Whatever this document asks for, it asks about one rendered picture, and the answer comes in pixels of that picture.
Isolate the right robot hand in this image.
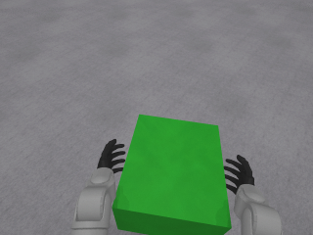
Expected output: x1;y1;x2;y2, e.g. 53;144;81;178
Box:
223;155;255;195

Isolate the robot right forearm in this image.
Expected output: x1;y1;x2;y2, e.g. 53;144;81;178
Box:
233;184;283;235

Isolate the carton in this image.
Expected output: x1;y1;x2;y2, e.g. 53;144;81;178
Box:
112;115;232;235

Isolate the robot left forearm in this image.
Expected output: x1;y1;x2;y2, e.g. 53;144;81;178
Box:
70;167;116;235

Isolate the left robot hand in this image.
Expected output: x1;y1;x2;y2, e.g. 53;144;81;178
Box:
97;139;126;173

